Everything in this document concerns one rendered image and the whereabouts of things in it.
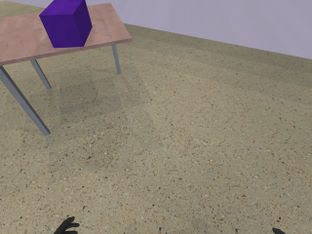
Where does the carton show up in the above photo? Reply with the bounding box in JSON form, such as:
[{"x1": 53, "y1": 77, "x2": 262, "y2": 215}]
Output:
[{"x1": 39, "y1": 0, "x2": 93, "y2": 49}]

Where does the left robot hand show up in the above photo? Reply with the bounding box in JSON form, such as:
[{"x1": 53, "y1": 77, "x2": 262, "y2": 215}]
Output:
[{"x1": 54, "y1": 216, "x2": 80, "y2": 234}]

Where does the table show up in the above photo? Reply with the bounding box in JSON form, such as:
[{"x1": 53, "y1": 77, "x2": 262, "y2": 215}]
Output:
[{"x1": 0, "y1": 3, "x2": 133, "y2": 136}]

